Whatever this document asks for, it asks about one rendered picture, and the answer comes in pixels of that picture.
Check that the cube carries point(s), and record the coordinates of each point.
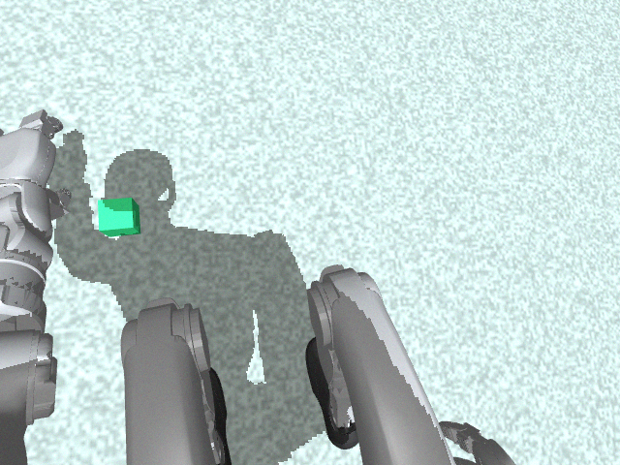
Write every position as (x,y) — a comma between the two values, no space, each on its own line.
(119,217)

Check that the right robot hand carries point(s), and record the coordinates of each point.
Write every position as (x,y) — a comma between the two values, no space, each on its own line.
(469,438)

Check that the left robot arm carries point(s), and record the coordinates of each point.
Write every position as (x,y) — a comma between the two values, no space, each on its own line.
(27,368)

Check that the left robot foot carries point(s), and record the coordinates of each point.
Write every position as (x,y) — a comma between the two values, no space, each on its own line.
(220,417)

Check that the right robot foot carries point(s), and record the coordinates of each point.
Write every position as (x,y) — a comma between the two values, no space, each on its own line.
(343,438)

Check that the left robot hand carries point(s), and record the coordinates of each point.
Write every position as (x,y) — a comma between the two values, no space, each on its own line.
(29,154)

